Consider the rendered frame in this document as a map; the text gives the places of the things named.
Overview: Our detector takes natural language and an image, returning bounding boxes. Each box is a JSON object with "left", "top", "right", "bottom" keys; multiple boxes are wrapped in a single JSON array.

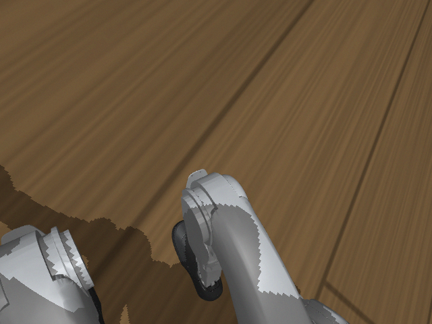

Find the right robot hand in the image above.
[{"left": 300, "top": 295, "right": 349, "bottom": 324}]

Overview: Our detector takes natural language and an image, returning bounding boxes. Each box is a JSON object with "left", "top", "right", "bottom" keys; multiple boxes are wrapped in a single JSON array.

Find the left robot foot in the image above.
[{"left": 88, "top": 287, "right": 105, "bottom": 324}]

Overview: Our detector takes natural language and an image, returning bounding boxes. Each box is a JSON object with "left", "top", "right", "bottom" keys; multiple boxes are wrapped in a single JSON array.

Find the right robot foot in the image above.
[{"left": 171, "top": 220, "right": 223, "bottom": 301}]

